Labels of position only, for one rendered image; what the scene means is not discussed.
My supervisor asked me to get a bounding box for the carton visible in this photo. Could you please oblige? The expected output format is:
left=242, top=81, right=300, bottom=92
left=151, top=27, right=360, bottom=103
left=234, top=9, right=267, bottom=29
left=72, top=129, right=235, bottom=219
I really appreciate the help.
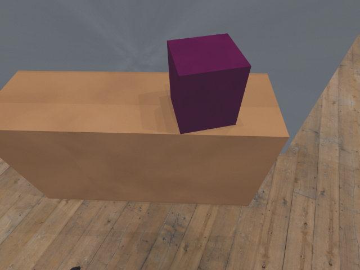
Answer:
left=167, top=33, right=251, bottom=134

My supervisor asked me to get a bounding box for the pedestal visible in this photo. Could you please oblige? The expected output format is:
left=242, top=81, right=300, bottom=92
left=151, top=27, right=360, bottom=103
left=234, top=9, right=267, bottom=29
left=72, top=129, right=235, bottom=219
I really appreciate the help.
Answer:
left=0, top=71, right=289, bottom=206

